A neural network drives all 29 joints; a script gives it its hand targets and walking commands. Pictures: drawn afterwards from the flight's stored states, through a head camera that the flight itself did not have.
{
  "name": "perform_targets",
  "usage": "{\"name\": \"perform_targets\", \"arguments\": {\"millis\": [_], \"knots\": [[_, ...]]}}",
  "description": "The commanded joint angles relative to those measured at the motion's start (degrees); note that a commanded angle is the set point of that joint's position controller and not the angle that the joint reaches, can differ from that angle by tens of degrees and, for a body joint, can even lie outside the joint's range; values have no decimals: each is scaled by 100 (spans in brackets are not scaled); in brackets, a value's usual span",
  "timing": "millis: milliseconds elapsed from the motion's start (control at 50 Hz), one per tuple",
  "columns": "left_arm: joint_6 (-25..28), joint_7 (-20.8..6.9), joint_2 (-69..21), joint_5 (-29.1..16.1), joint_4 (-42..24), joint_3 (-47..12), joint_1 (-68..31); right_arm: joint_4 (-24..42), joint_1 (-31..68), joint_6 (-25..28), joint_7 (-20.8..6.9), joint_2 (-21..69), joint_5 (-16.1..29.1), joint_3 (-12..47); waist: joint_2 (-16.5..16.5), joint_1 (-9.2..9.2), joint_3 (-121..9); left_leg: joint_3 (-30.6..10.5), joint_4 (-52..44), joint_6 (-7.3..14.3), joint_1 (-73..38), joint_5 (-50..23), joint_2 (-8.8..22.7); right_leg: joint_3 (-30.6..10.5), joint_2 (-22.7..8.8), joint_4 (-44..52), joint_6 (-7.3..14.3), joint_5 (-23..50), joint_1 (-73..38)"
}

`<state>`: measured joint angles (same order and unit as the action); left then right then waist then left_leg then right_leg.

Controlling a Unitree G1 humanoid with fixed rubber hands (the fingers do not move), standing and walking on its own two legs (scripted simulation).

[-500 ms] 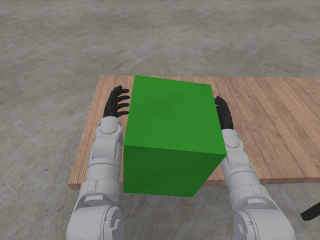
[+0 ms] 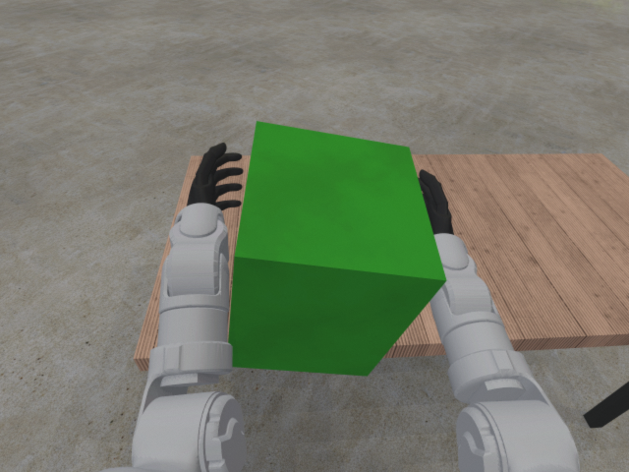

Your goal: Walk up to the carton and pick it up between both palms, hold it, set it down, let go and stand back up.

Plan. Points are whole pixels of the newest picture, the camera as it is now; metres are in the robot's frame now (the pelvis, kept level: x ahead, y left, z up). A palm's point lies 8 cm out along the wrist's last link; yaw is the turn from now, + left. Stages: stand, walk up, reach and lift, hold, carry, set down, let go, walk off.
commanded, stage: reach and lift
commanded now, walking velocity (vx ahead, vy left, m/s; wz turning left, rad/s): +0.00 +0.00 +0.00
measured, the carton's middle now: (316, 258) +0.35 +0.00 +0.10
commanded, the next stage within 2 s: hold in 0.92 s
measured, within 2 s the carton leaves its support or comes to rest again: neither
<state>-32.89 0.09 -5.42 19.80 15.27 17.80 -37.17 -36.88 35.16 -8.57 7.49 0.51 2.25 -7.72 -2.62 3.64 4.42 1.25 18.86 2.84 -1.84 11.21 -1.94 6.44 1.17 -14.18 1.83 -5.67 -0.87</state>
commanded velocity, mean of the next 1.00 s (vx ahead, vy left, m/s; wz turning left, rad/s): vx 0.00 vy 0.00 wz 0.00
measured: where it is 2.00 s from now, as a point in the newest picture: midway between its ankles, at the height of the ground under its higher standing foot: outside the picture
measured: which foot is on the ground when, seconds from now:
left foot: down 0.00-1.00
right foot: down 0.00-1.00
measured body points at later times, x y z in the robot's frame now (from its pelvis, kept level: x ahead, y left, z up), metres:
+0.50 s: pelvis +0.01 +0.00 +0.00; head -0.03 +0.02 +0.45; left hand +0.39 +0.14 +0.19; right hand +0.38 -0.16 +0.16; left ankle +0.00 +0.08 -0.75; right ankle +0.04 -0.10 -0.75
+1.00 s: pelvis +0.00 +0.00 +0.00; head -0.04 +0.03 +0.45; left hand +0.38 +0.14 +0.20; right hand +0.38 -0.15 +0.17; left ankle +0.00 +0.08 -0.75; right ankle +0.04 -0.10 -0.75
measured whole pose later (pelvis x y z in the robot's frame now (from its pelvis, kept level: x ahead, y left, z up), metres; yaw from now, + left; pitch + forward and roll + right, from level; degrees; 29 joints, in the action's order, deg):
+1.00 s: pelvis +0.00 +0.00 +0.00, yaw +0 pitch -11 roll -1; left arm -41.1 -1.2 -4.7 21.1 7.2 17.9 -38.5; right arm -33.3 38.1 -13.3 8.8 -0.9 6.4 -4.2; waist -2.9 4.8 5.4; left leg 1.4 20.0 2.7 -3.1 12.2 -1.5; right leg 6.3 1.6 -14.5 2.0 -6.2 -2.4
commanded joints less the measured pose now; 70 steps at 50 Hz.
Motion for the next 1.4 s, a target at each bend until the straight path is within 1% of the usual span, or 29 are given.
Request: {"name": "perform_targets", "arguments": {"millis": [0,80,180,320,400,500,560,780,840,980,1180,1280,1380], "knots": [[-93,-745,-2818,-547,-207,-2417,-2770,1831,4435,463,-441,2729,232,1851,182,58,-1992,-63,-294,-283,59,-1112,249,-37,-9,-29,-267,501,-878],[-224,-783,-2745,-484,-360,-2364,-2764,1891,4425,367,-399,2740,314,1934,199,45,-1919,-33,-318,-261,130,-1042,224,-63,-24,-40,-287,545,-990],[-351,-829,-2637,-413,-484,-2285,-2824,1843,4370,283,-383,2718,348,1893,276,71,-1801,-2,-358,-243,190,-896,207,-83,-55,-51,-288,511,-1028],[-408,-872,-2613,-487,-763,-2429,-2725,2152,4327,274,-273,2757,490,2109,265,166,-2102,-35,-172,-285,36,-1415,162,-101,-41,-162,-339,1197,-1277],[-425,-904,-2554,-502,-848,-2452,-2682,2279,4287,239,-212,2772,523,2224,186,183,-2069,-46,-172,-267,75,-1445,143,-107,-36,-188,-365,1358,-1369],[-469,-916,-2527,-512,-932,-2475,-2694,2366,4287,190,-190,2757,561,2298,157,179,-1999,-51,-174,-265,79,-1480,150,-100,-19,-183,-355,1342,-1347],[-497,-902,-2533,-528,-984,-2522,-2721,2406,4313,171,-193,2734,611,2317,218,180,-2008,-61,-150,-289,18,-1546,170,-92,-5,-176,-328,1281,-1286],[-647,-801,-2584,-555,-942,-2572,-2909,2191,4476,95,-297,2551,623,2116,387,207,-1909,-104,-148,-367,-124,-1500,290,-39,41,-82,-187,607,-884],[-682,-798,-2570,-552,-869,-2512,-2972,2134,4564,77,-313,2551,594,2055,355,192,-1887,-96,-182,-345,-70,-1389,298,-40,39,-71,-188,500,-874],[-712,-800,-2565,-585,-840,-2486,-3049,2178,4747,50,-282,2652,645,2121,288,180,-2058,-83,-125,-310,-57,-1485,261,-80,31,-103,-228,741,-1035],[-841,-883,-2479,-555,-1069,-2446,-3087,2318,4778,-117,-166,2795,798,2331,256,159,-2043,-39,-158,-244,89,-1419,172,-163,-11,-136,-313,1039,-1366],[-946,-920,-2436,-541,-1185,-2431,-3145,2381,4807,-235,-135,2834,848,2378,272,139,-1950,-18,-232,-208,202,-1238,165,-179,-24,-121,-323,910,-1401],[-1059,-943,-2412,-538,-1190,-2399,-3243,2356,4865,-351,-141,2827,840,2318,290,148,-1807,-4,-337,-183,305,-935,186,-171,-27,-75,-308,559,-1316]]}}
